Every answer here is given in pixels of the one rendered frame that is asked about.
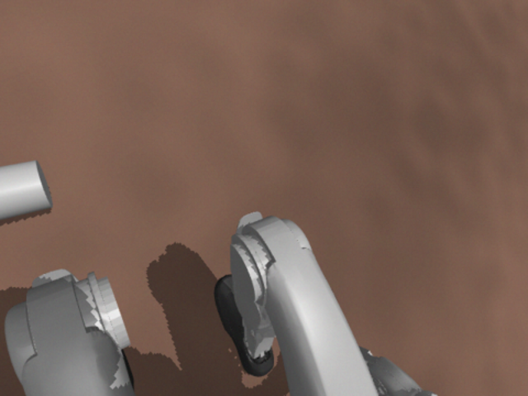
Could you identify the left robot foot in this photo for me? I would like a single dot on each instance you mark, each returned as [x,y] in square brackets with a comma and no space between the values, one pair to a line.
[128,369]

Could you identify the bottle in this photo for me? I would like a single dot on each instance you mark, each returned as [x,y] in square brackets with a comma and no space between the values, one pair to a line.
[23,189]

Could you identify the right robot foot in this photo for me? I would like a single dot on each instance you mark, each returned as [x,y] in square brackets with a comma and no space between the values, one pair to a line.
[233,325]

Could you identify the right robot hand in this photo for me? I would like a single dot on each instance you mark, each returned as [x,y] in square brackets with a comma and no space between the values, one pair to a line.
[388,378]

